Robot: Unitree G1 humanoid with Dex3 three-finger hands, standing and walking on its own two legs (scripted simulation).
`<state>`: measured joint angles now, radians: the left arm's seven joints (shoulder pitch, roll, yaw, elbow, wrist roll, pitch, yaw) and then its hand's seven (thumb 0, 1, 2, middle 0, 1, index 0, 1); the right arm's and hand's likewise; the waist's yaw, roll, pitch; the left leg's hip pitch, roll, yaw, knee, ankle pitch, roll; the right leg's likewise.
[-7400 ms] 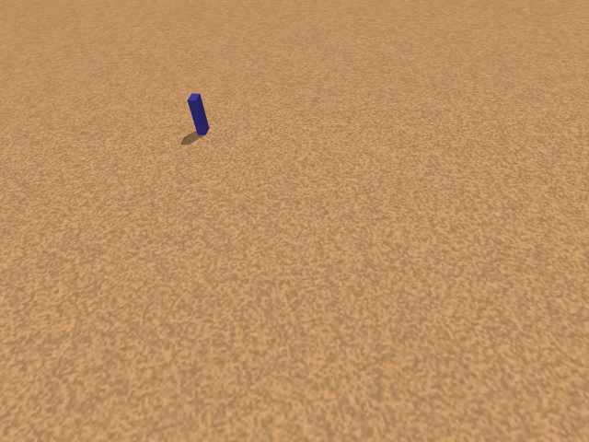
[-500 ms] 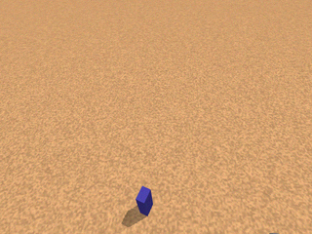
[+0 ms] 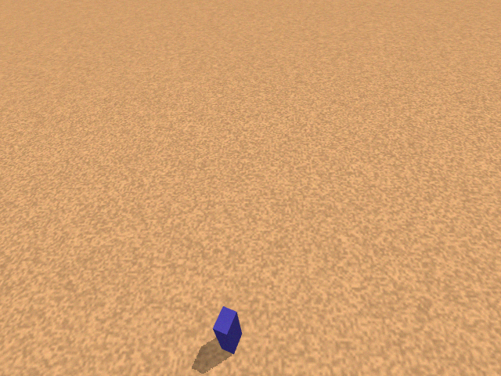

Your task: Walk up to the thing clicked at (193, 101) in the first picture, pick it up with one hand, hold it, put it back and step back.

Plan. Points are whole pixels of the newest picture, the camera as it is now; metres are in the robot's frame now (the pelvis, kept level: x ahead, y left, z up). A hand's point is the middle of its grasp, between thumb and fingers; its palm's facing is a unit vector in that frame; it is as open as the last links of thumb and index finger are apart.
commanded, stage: walk up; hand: left
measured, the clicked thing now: (228, 331) +0.40 +0.16 -0.67
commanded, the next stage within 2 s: stand in 0.66 s
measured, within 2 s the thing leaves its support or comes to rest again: neither
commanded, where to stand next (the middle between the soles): +0.06 -0.01 m, yaw -2 degrees
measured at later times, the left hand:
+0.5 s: hand out of the picture +0.08 +0.25 -0.15, palm faces -0.02 -0.94 -0.34, open 7.4 cm
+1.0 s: hand out of the picture +0.09 +0.25 -0.16, palm faces -0.04 -0.94 -0.33, open 7.4 cm
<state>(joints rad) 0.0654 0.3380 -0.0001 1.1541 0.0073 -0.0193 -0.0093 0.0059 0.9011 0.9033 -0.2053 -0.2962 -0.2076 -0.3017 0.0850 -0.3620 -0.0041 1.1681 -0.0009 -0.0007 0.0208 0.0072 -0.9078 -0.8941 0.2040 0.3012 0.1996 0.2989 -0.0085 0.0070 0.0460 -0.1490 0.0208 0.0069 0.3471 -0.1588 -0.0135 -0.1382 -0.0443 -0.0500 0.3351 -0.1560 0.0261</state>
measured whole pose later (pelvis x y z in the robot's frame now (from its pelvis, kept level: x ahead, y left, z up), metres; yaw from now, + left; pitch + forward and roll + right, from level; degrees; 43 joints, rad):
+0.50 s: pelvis +0.01 +0.00 +0.00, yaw +0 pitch -2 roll +0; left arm 0.08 0.34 0.01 1.16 0.01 -0.01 -0.01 0.01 0.90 0.90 -0.20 -0.30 -0.21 -0.30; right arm 0.09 -0.35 0.00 1.16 0.00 0.00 0.02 0.01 -0.91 -0.89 0.20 0.30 0.20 0.30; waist 0.00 0.01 0.05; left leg -0.14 0.02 0.01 0.34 -0.16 -0.01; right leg -0.13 -0.05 -0.05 0.32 -0.16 0.03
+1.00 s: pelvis +0.02 +0.00 +0.00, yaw +0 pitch -1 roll +0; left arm 0.10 0.35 0.00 1.14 0.01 -0.01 -0.01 0.01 0.90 0.90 -0.21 -0.30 -0.21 -0.30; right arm 0.08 -0.35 0.00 1.15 -0.01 -0.01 0.01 0.01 -0.91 -0.89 0.20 0.30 0.20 0.30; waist -0.01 0.00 0.04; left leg -0.12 0.02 0.01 0.31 -0.16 -0.02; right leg -0.12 -0.05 -0.05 0.32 -0.17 0.03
